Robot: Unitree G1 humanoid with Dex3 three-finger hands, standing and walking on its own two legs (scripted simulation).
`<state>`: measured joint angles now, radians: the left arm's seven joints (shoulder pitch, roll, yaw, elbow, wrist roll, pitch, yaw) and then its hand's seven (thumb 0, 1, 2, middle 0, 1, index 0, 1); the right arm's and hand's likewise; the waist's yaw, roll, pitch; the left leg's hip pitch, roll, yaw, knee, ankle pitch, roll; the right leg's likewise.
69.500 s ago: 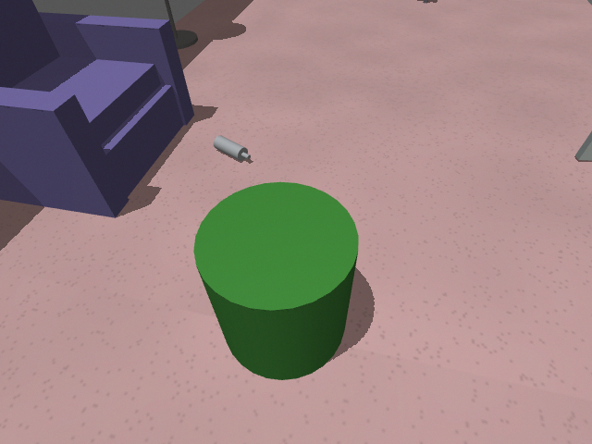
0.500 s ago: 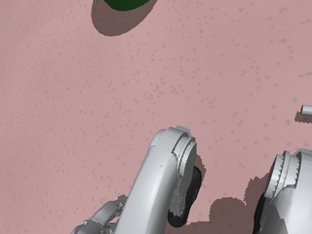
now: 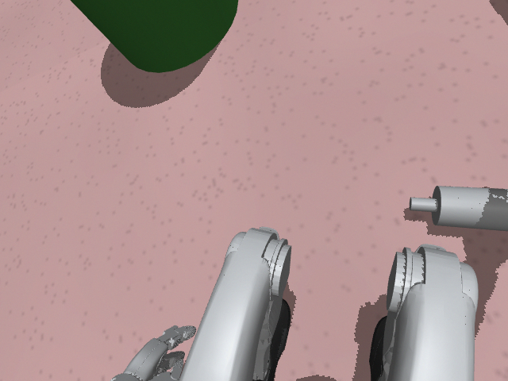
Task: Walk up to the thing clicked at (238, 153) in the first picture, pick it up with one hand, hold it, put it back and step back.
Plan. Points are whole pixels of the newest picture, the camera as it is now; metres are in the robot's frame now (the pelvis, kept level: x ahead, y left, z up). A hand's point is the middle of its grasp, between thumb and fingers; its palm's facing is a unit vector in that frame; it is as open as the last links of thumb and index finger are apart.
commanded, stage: withdraw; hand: right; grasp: from above
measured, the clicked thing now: (479, 208) +0.42 -0.32 -0.28
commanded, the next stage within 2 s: home in 0.50 s
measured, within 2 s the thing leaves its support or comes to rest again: neither
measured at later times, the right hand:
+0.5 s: hand out of the picture +0.37 -0.34 -0.13, palm faces -0.43 +0.10 -0.90, open 13.9 cm
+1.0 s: hand out of the picture +0.37 -0.33 -0.02, palm faces -0.31 +0.43 -0.85, open 10.9 cm
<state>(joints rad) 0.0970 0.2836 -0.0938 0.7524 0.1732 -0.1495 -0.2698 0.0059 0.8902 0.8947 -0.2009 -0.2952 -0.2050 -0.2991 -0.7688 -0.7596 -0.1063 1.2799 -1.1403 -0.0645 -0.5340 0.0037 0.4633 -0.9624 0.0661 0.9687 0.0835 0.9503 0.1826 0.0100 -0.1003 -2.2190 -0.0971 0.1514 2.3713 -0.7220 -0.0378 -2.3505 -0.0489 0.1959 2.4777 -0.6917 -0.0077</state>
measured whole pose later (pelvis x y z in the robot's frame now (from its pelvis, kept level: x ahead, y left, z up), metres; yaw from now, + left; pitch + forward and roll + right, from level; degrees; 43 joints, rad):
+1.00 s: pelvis +0.00 +0.00 +0.10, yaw -6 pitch +35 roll +7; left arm 0.21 0.24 -0.02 0.71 0.03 0.00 -0.11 0.01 0.90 0.89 -0.20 -0.30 -0.21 -0.30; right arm -0.56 -0.59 -0.09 0.83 -0.76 -0.03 -0.10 0.00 -0.16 -0.91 0.22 0.57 0.21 0.58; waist 0.11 -0.06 -0.16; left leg -1.99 -0.06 0.07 2.08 -0.71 -0.03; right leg -2.09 -0.04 0.09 2.13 -0.66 -0.02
